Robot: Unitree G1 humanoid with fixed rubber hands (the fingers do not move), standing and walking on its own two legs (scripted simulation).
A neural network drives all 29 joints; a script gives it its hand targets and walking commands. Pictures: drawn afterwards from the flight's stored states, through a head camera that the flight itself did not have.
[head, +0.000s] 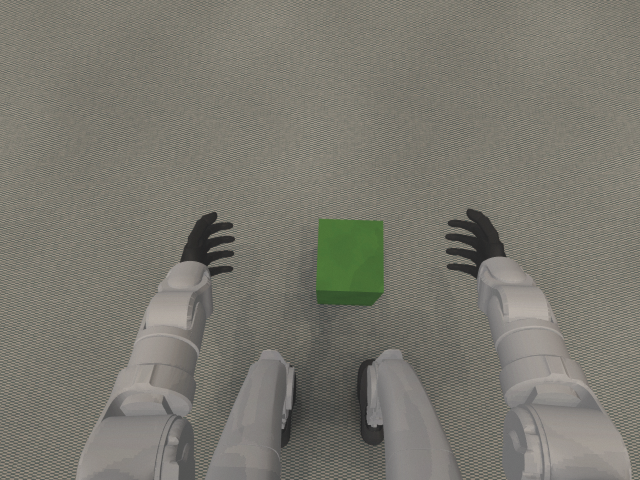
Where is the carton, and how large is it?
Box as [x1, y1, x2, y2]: [316, 219, 383, 305]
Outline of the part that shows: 319,219 316,277 317,302 330,304 371,305 383,292 382,221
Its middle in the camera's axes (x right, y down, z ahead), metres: +0.07 +0.07 +1.00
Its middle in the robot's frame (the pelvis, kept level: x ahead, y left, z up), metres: +0.46 -0.04 -0.57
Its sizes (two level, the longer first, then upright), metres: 0.169 0.151 0.236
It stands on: the floor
